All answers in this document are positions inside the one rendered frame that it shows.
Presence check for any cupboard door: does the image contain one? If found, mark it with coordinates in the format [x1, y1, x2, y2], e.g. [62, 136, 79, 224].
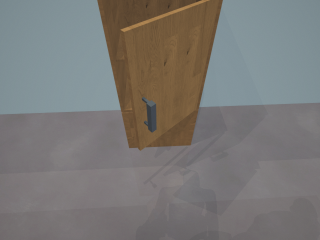
[120, 0, 219, 151]

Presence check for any handle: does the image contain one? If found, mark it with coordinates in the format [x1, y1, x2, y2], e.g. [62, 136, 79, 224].
[142, 97, 157, 133]

